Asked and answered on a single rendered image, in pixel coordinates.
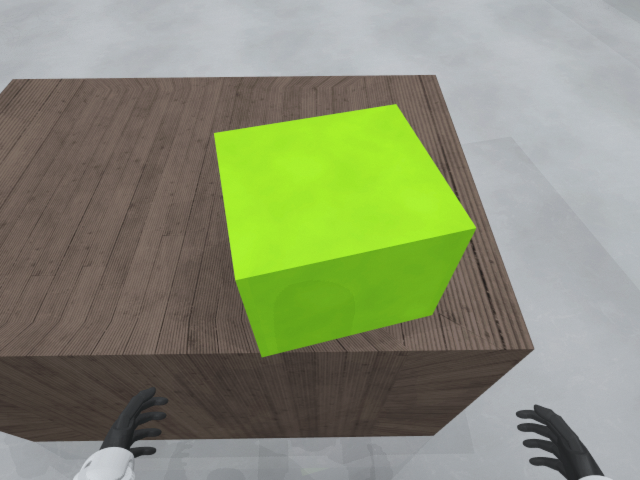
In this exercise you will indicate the pedestal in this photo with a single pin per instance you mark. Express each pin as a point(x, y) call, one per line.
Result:
point(116, 273)

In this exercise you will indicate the robot right hand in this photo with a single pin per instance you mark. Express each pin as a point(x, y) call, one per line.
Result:
point(574, 460)

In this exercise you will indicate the left robot forearm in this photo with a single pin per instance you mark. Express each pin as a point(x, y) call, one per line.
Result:
point(112, 463)

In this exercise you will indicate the carton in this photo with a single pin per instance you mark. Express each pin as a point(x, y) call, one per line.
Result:
point(338, 225)

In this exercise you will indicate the robot left hand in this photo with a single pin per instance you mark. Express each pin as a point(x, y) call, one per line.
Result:
point(123, 434)

